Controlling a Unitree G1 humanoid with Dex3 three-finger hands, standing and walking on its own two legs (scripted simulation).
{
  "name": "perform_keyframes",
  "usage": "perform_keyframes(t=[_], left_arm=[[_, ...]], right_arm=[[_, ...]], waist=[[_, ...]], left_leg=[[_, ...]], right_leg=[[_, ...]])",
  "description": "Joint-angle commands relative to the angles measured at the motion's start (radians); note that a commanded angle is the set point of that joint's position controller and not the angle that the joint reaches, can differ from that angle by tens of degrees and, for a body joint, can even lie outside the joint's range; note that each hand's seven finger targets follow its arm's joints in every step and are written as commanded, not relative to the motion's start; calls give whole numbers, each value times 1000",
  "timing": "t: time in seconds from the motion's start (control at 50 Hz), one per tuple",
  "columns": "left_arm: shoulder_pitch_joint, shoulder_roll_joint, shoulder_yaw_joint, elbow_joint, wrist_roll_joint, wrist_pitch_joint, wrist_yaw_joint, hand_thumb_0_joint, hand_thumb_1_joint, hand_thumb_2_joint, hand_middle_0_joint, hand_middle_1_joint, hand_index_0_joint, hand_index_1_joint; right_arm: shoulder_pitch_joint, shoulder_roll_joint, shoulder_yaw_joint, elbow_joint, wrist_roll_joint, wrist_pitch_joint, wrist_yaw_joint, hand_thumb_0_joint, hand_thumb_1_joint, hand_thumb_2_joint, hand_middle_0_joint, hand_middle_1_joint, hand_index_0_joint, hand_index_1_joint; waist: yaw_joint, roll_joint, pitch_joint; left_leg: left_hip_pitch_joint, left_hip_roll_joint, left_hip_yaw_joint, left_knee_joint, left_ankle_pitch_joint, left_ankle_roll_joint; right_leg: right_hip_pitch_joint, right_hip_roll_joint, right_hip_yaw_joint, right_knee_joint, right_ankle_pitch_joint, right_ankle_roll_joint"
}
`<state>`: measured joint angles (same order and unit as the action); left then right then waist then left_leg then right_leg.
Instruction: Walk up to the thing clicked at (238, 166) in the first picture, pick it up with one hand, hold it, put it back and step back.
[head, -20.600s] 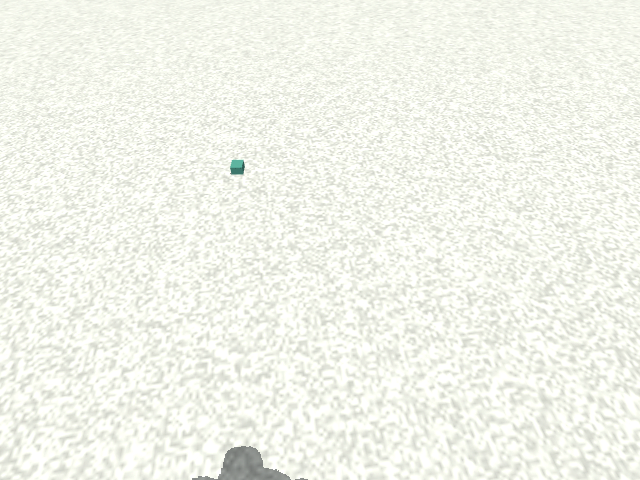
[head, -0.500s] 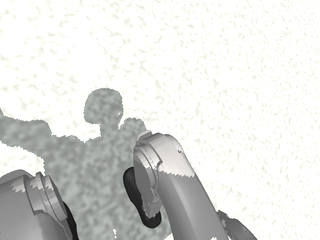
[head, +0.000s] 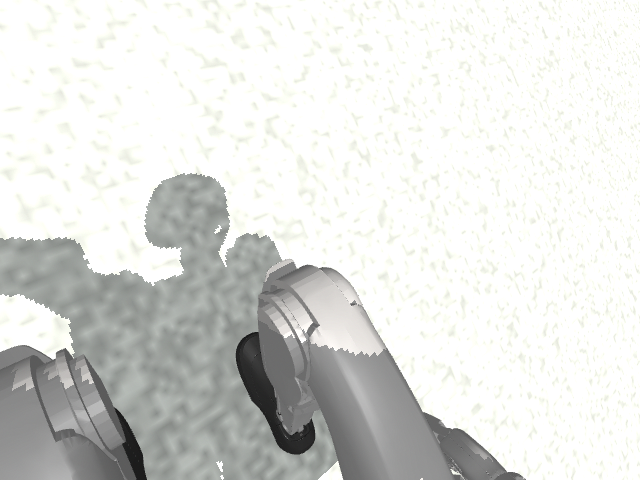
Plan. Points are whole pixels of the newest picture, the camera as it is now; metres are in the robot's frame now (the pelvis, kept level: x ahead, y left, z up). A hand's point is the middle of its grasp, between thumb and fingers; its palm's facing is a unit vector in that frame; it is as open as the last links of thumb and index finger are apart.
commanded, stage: rest palm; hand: left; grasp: from above
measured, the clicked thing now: out of the picture +0.47 +0.32 -0.28
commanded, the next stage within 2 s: close in 0.20 s
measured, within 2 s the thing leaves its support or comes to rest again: neither
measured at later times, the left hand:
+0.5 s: hand out of the picture +0.46 +0.32 -0.25, palm faces -0.45 -0.10 -0.88, open 11.7 cm
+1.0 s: hand out of the picture +0.46 +0.31 -0.25, palm faces -0.44 -0.10 -0.89, open 9.2 cm
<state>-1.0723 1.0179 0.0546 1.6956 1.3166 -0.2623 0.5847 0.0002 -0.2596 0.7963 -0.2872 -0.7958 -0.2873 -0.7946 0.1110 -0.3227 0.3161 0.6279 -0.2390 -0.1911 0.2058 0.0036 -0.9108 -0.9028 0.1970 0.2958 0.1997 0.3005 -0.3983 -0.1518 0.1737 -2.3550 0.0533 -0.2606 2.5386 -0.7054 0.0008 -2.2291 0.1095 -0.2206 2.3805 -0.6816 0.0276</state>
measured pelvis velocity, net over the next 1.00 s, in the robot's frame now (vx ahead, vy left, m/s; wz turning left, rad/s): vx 0.00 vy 0.00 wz -0.01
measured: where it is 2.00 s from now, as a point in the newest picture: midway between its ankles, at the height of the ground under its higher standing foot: (213, 452)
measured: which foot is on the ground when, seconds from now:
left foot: down 0.00-1.00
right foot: down 0.00-1.00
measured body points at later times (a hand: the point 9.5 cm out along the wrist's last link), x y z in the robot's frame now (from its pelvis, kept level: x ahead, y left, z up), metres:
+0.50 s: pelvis +0.00 +0.00 +0.00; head +0.28 +0.13 +0.33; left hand +0.48 +0.32 -0.20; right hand +0.05 -0.25 -0.05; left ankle +0.06 +0.13 -0.27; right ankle +0.11 -0.10 -0.27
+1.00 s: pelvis +0.00 +0.00 +0.00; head +0.28 +0.13 +0.33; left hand +0.47 +0.31 -0.20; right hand +0.06 -0.24 -0.05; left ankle +0.06 +0.13 -0.27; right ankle +0.11 -0.10 -0.27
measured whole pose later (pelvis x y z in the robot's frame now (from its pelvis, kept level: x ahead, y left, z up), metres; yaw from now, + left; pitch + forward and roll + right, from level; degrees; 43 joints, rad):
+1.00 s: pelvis +0.00 +0.00 +0.00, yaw -1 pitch +26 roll -14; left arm -1.08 1.04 0.03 1.70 1.30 -0.25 0.60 0.00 0.22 0.42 -0.61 -0.56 -0.65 -0.52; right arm 0.09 -0.34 0.35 0.60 -0.24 -0.20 0.20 0.00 -0.90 -0.90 0.20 0.30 0.20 0.30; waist -0.41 -0.17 0.20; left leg -2.34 0.06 -0.27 2.53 -0.70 0.00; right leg -2.21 0.12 -0.23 2.36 -0.67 0.03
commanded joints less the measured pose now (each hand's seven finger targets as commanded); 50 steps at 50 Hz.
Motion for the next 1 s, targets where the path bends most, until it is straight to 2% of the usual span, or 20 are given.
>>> perform_keyframes(t=[0.0,0.02,0.06,0.08,0.16,0.2,0.26,0.32,0.36,0.42,0.5,0.58,0.62,0.68,0.72,0.76,0.8,0.88,0.9,0.98], left_arm=[[-266,233,20,-131,-20,3,43,0,-269,798,-285,-786,-282,-788],[-251,240,22,-119,-19,2,48,0,-259,792,-298,-772,-293,-777],[-247,196,-9,-88,-22,5,44,0,-266,781,-285,-783,-284,-783],[-251,220,7,-106,-21,3,47,0,-255,784,-282,-788,-283,-785],[-258,229,8,-121,-18,9,40,0,-237,782,-309,-771,-306,-773],[-246,182,-23,-91,-23,13,37,0,-255,763,-286,-776,-287,-773],[-254,246,10,-112,-18,11,38,0,-239,755,-304,-757,-303,-757],[-258,253,15,-146,-30,6,42,0,-125,690,-354,-760,-375,-738],[-233,209,-7,-109,-24,14,31,0,-78,664,-390,-733,-410,-711],[-235,221,-3,-95,-35,14,28,0,-31,610,-419,-709,-445,-680],[-265,223,-4,-152,-44,11,24,0,1,585,-445,-688,-472,-659],[-232,201,-21,-92,-29,9,18,0,58,538,-476,-663,-509,-627],[-251,230,-1,-116,-30,3,22,0,85,532,-494,-654,-528,-618],[-230,191,-29,-79,-33,-1,28,0,130,502,-528,-635,-565,-596],[-242,201,-32,-105,-30,-1,26,0,164,478,-557,-602,-594,-564],[-268,252,-7,-134,-25,-5,35,0,187,445,-579,-575,-616,-536],[-234,213,-23,-92,-31,-2,40,0,206,420,-588,-565,-628,-523],[-259,245,-19,-114,-25,5,54,0,256,387,-626,-537,-668,-493],[-259,226,-35,-113,-26,9,53,0,267,381,-634,-533,-677,-488],[-258,252,-16,-108,-29,24,51,0,317,352,-697,-467,-731,-431]], right_arm=[[191,-329,-87,12,2,-3,-9,0,-908,-906,199,300,199,300],[183,-326,-83,13,1,-1,-11,0,-909,-907,199,300,199,300],[178,-335,-83,6,0,-6,-8,0,-910,-907,199,300,199,300],[189,-338,-83,17,0,-5,-7,0,-908,-906,199,300,199,300],[184,-333,-72,8,0,-9,-4,0,-909,-906,199,300,199,300],[176,-342,-80,2,-1,-15,-2,0,-910,-907,199,300,199,300],[185,-340,-69,3,2,-11,-5,0,-909,-907,199,300,199,300],[179,-350,-78,-3,1,-6,-9,0,-898,-900,199,300,199,300],[188,-343,-78,2,-3,-10,-4,0,-899,-901,199,300,199,300],[185,-337,-67,-6,2,-15,-6,0,-899,-901,199,300,199,300],[173,-349,-84,-7,7,-13,-10,0,-900,-902,199,300,199,300],[178,-335,-73,1,7,-3,-10,0,-898,-900,199,300,199,300],[177,-343,-73,-6,8,0,-13,0,-895,-899,199,300,199,300],[173,-343,-71,-4,3,3,-14,0,-897,-900,199,300,199,300],[180,-337,-65,-6,3,-2,-14,0,-896,-899,199,300,199,300],[177,-345,-63,-8,2,-5,-15,0,-898,-900,199,300,199,300],[168,-345,-63,-8,1,-4,-15,0,-898,-900,199,300,199,300],[163,-348,-62,-8,-3,-8,-22,0,-898,-900,199,300,199,300],[156,-348,-61,-15,-3,-12,-21,0,-899,-900,199,300,199,300],[168,-353,-64,-15,2,-13,-23,0,-899,-901,199,300,199,300]], waist=[[-37,538,-660],[-34,545,-666],[-50,529,-633],[-48,541,-638],[-45,568,-647],[-59,557,-607],[-44,560,-623],[-39,543,-655],[-56,559,-619],[-62,507,-586],[-44,559,-655],[-55,551,-602],[-46,547,-622],[-63,520,-594],[-63,522,-588],[-45,558,-640],[-61,523,-603],[-53,554,-636],[-57,552,-624],[-61,541,-598]], left_leg=[[502,25,75,-236,229,15],[500,25,78,-235,227,15],[492,25,76,-230,231,15],[496,25,70,-235,236,13],[540,29,59,-242,245,6],[514,26,65,-243,222,7],[510,27,65,-243,225,8],[495,26,76,-233,226,15],[507,28,72,-240,229,11],[468,27,66,-239,181,17],[523,32,61,-249,212,7],[500,30,57,-255,205,5],[515,30,57,-254,227,6],[480,30,70,-243,211,13],[488,28,71,-246,203,14],[527,30,65,-242,235,9],[492,33,65,-245,209,11],[520,34,70,-244,218,9],[512,33,69,-246,208,9],[493,33,65,-254,178,10]], right_leg=[[382,34,-62,-225,302,-44],[395,36,-57,-228,301,-45],[379,35,-64,-223,311,-41],[374,35,-71,-222,306,-43],[368,32,-72,-207,309,-46],[356,32,-71,-211,297,-45],[367,30,-70,-217,294,-47],[403,37,-64,-238,303,-41],[378,36,-66,-222,301,-44],[366,33,-66,-239,265,-41],[380,35,-69,-232,285,-46],[354,35,-76,-224,279,-48],[362,33,-81,-226,295,-47],[380,42,-73,-244,295,-40],[380,39,-66,-241,287,-41],[386,35,-71,-230,308,-44],[386,41,-70,-237,290,-42],[406,42,-61,-238,303,-42],[396,42,-62,-237,295,-43],[379,37,-61,-239,265,-45]])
